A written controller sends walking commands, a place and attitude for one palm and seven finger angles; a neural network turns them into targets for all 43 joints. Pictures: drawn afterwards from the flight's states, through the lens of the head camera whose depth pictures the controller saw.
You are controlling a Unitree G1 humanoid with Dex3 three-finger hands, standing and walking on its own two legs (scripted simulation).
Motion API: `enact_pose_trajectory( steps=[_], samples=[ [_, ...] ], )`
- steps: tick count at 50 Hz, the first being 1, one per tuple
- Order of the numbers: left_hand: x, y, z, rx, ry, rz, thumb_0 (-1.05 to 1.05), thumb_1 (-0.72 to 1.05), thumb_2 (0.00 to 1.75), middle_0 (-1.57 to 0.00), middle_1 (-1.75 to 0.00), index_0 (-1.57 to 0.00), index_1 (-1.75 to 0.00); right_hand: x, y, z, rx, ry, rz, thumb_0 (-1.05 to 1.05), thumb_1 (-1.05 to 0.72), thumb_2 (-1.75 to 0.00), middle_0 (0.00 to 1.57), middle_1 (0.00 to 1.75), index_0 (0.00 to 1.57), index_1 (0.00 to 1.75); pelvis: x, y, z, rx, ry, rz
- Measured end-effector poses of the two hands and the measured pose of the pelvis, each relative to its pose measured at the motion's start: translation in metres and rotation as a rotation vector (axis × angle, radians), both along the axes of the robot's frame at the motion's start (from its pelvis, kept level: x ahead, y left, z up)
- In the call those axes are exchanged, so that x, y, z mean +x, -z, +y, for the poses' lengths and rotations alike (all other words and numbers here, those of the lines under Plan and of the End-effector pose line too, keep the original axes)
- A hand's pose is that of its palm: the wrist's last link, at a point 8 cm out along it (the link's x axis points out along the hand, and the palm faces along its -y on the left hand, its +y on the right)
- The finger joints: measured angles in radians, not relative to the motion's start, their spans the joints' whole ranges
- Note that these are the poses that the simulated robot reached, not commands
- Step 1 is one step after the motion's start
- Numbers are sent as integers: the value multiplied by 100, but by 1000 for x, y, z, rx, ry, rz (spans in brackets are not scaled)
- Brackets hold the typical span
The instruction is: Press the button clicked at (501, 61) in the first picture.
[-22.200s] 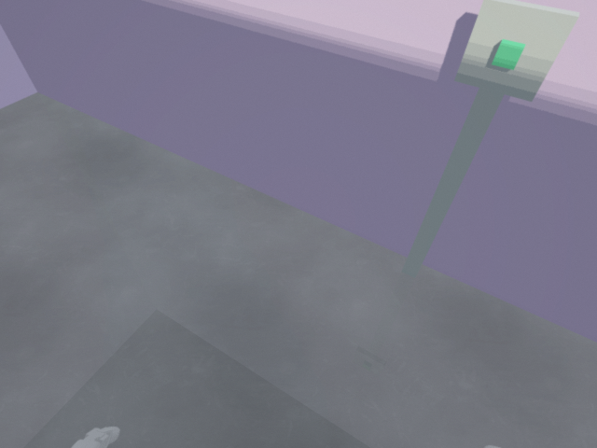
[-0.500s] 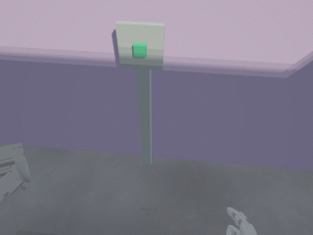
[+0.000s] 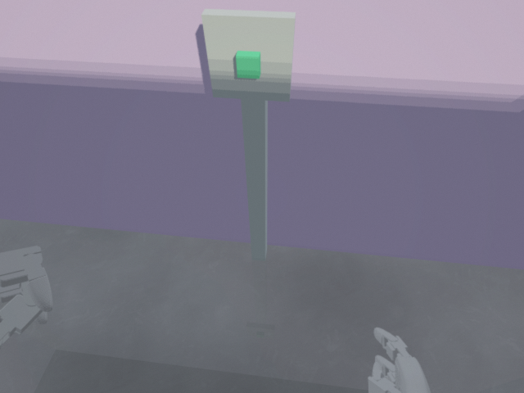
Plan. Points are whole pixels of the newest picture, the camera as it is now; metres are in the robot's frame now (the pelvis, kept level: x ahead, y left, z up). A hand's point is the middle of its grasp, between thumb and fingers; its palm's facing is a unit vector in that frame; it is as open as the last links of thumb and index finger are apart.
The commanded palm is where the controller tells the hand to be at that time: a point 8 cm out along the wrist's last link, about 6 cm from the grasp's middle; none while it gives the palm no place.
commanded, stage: stop stepping back and stand still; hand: left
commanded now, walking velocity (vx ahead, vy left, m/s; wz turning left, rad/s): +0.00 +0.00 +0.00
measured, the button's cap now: (248, 64) +0.70 +0.07 +0.15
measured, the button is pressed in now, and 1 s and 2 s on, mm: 0 0 0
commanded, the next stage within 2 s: let the arm hang, fingers relaxed in 0.34 s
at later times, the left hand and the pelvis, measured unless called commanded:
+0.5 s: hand (73, 302) +0.21 +0.25 +0.09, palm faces +0.21 -0.83 -0.51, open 3.0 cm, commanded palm none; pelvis +0.01 +0.01 +0.00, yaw +1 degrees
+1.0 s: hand out of the picture -0.07 +0.20 -0.17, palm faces +0.05 -0.97 -0.24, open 5.3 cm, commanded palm none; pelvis -0.02 +0.01 +0.00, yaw +2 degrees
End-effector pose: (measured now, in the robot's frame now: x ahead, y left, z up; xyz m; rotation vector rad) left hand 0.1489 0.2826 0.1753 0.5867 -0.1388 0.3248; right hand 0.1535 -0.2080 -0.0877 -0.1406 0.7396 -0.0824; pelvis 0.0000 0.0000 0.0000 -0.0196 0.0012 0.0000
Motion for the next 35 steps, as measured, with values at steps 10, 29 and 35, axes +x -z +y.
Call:
enact_pose_trajectory(
  steps=[10,29,35],
  samples=[
    [14,-2,-5,-58,8,-53,1,89,90,-131,-149,-130,-150,17,-15,-24,-106,12,15,1,-90,-90,20,30,20,30,14,-4,1,14,2,0],
    [6,176,15,-234,-93,686,0,90,90,-125,-144,-124,-145,8,21,-33,-70,-45,115,0,-90,-90,20,30,20,30,-1,5,13,12,-15,23],
    [-81,293,-30,-471,-163,1171,1,91,90,-109,-128,-108,-129,-60,33,-39,-107,5,327,0,-91,-90,20,30,20,30,-10,6,7,25,-17,-8]
  ],
)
